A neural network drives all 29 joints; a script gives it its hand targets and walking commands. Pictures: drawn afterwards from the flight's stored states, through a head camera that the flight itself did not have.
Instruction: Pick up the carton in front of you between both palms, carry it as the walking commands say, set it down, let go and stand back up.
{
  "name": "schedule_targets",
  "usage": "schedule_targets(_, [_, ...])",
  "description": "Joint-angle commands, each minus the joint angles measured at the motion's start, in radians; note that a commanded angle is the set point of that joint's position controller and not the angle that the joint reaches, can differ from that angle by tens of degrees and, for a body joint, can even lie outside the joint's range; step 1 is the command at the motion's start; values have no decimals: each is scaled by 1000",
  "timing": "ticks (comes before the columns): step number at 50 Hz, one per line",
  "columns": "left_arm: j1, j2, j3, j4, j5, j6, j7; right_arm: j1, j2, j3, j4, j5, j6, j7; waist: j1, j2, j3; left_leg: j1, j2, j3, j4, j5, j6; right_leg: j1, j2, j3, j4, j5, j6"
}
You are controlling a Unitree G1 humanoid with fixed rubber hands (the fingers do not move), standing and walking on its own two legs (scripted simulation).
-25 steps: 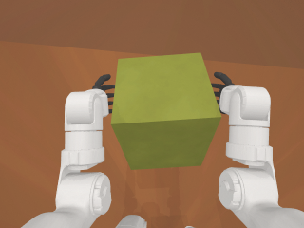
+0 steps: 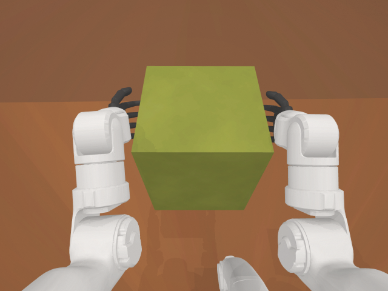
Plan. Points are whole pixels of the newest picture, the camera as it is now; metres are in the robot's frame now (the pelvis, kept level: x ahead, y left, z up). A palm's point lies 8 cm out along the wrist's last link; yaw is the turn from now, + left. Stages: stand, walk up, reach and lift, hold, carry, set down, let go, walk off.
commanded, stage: carry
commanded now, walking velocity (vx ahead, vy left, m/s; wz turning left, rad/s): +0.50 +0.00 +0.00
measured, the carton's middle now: (199, 144) +0.39 -0.03 +0.07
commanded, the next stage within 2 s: none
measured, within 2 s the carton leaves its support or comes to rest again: neither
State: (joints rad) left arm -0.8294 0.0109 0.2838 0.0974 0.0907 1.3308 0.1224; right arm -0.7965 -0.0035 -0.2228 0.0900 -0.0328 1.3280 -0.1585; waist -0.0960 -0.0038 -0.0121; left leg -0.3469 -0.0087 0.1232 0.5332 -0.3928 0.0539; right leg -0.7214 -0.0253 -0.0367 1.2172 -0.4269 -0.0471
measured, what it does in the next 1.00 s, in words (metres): climbs: right foot 0.03 m higher, then left foot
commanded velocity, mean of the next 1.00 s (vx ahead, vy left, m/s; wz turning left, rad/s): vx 0.50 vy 0.00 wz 0.00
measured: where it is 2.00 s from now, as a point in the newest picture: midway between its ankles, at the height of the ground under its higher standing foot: (178, 106)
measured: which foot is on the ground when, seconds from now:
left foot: down 0.00-0.16, up 0.18-0.52, down 0.54-0.94, up 0.96-1.00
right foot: up 0.00-0.14, down 0.16-0.58, up 0.60-0.92, down 0.94-1.00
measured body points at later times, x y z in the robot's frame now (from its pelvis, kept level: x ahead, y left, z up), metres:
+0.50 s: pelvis +0.31 -0.02 +0.03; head +0.33 -0.02 +0.48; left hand +0.68 +0.16 +0.20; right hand +0.71 -0.14 +0.20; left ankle +0.43 +0.09 -0.66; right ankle +0.24 -0.12 -0.70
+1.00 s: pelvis +0.62 -0.02 +0.06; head +0.63 -0.02 +0.51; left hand +1.00 +0.14 +0.22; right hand +1.01 -0.17 +0.22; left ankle +0.48 +0.08 -0.62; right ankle +0.72 -0.10 -0.64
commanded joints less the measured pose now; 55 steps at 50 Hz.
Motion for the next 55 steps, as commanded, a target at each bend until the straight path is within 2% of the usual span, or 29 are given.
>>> schedule_targets(1, [-688,-1010,-560,-95,-368,-20,-167,-892,1108,599,-202,511,-25,265,34,104,-471,439,267,-322,-169,273,184,-102,-43,3,-173,31,9])
schedule_targets(5, [-652,-986,-583,-43,-368,-3,-179,-803,1057,580,-117,460,-7,265,46,149,-426,353,221,-158,-155,433,123,134,31,-133,-480,100,2])
schedule_targets(7, [-642,-1005,-588,13,-385,-2,-195,-768,1045,566,-60,433,-4,265,112,128,-470,275,186,-50,43,706,68,432,119,-241,-628,166,-24])
schedule_targets(8, [-624,-1018,-582,50,-393,-6,-203,-752,1043,561,-33,419,-2,267,156,81,-552,157,157,4,208,741,19,700,98,-189,-640,171,-53])
schedule_targets(9, [-605,-1023,-574,71,-395,-13,-209,-766,1042,550,-23,410,-1,272,205,-85,-635,-82,84,13,468,445,-36,923,-134,245,-749,-80,-140])
schedule_targets(10, [-631,-1029,-567,74,-402,-24,-216,-788,1054,535,-11,401,0,277,210,-331,-603,-374,-71,-47,676,-100,-61,1051,-304,682,-862,112,-261])
schedule_targets(11, [-664,-1053,-588,38,-433,-24,-225,-795,1062,532,4,391,-7,275,194,-231,-557,-484,-29,-147,853,-149,-32,1046,-315,678,-832,241,-284])
schedule_targets(13, [-787,-1132,-634,-60,-512,-34,-241,-779,1069,506,-8,367,-17,260,202,-21,-513,-532,25,-166,894,-88,-11,949,-280,486,-751,442,-247])
schedule_targets(15, [-876,-1173,-663,-136,-567,-41,-247,-761,1053,482,-29,337,-23,239,164,-38,-513,-486,51,-163,787,-35,-6,881,-243,374,-785,343,-185])
schedule_targets(20, [-876,-1144,-664,-183,-595,-33,-247,-743,987,485,-80,291,-24,199,171,-87,-474,-454,67,-100,507,-6,-23,810,-240,247,-852,295,-198])
schedule_targets(24, [-788,-1089,-641,-93,-548,-16,-247,-701,953,497,-30,280,-7,201,164,-150,-429,-224,3,23,189,66,-22,713,-192,91,-840,400,-143])
schedule_targets(25, [-771,-1080,-634,-64,-536,-13,-248,-699,954,500,-10,282,-3,207,147,-154,-426,-142,-27,70,136,72,-15,691,-189,65,-810,443,-127])
schedule_targets(27, [-751,-1081,-619,-13,-517,-8,-250,-675,967,490,55,292,-4,223,55,-83,-509,252,-75,120,28,130,19,555,-142,-58,-554,662,-54])
schedule_targets(28, [-756,-1075,-607,5,-502,-6,-252,-652,968,480,82,299,-8,231,0,29,-594,496,83,-155,-10,-30,79,369,-99,-93,-319,479,5])
schedule_targets(29, [-762,-1079,-590,19,-497,-3,-255,-665,962,474,89,302,-16,236,-3,314,-617,636,324,-695,-144,-31,215,83,48,-72,-66,97,49])
schedule_targets(30, [-765,-1073,-587,28,-472,-6,-249,-687,1004,486,76,327,-14,244,3,294,-555,665,356,-819,-179,146,262,-92,81,29,121,-110,32])
schedule_targets(32, [-741,-1073,-558,32,-439,-12,-232,-799,1079,536,-15,406,-18,261,7,56,-500,584,324,-614,-66,445,238,-168,15,63,234,-71,0])
schedule_targets(33, [-724,-1073,-549,23,-423,-16,-222,-860,1112,563,-67,446,-23,266,24,22,-488,541,302,-538,-69,447,198,-160,-8,69,180,-34,-6])
schedule_targets(35, [-710,-1058,-536,-19,-397,-22,-200,-930,1149,593,-145,499,-31,272,42,65,-497,492,274,-457,-102,329,155,-116,-16,54,89,-8,-4])
schedule_targets(40, [-691,-1007,-545,-81,-356,-16,-160,-915,1115,590,-193,522,-18,272,33,107,-457,446,263,-334,-169,283,180,-118,-37,-1,-158,33,12])
schedule_targets(44, [-643,-978,-567,-34,-348,0,-167,-818,1066,571,-108,472,-4,272,48,152,-414,346,219,-165,-165,446,118,138,32,-133,-477,109,1])
schedule_targets(46, [-631,-995,-574,17,-365,0,-184,-779,1054,559,-53,443,-2,271,118,131,-465,272,190,-57,37,757,67,439,122,-244,-613,165,-26])
schedule_targets(47, [-614,-1008,-570,50,-374,-4,-192,-760,1052,555,-28,428,-1,272,167,84,-552,163,158,0,213,783,20,705,108,-205,-633,170,-52])
schedule_targets(48, [-597,-1018,-566,65,-383,-9,-200,-769,1048,547,-17,417,-1,276,216,-52,-643,-60,100,-2,465,458,-30,942,-119,187,-727,-86,-118])
schedule_targets(49, [-628,-1021,-561,70,-391,-22,-208,-787,1062,529,-10,407,0,280,209,-336,-625,-361,-73,-56,688,-98,-62,1069,-314,698,-869,41,-257])
schedule_targets(50, [-659,-1050,-586,34,-427,-22,-219,-800,1063,528,-1,394,-7,277,195,-233,-560,-469,-30,-158,861,-136,-33,1043,-320,706,-858,149,-279])
schedule_targets(52, [-783,-1132,-639,-68,-509,-32,-236,-785,1068,506,-17,369,-18,260,197,-21,-509,-514,23,-168,910,-71,-10,936,-280,493,-762,414,-246])
schedule_targets(54, [-867,-1176,-669,-142,-567,-39,-245,-758,1052,483,-39,336,-24,237,162,-35,-514,-473,52,-167,804,-19,-3,871,-241,373,-786,337,-184])
schedule_targets(55, [-878,-1185,-674,-162,-582,-42,-247,-749,1039,480,-51,324,-26,227,158,-59,-514,-463,50,-152,772,-15,-3,856,-238,356,-802,311,-180])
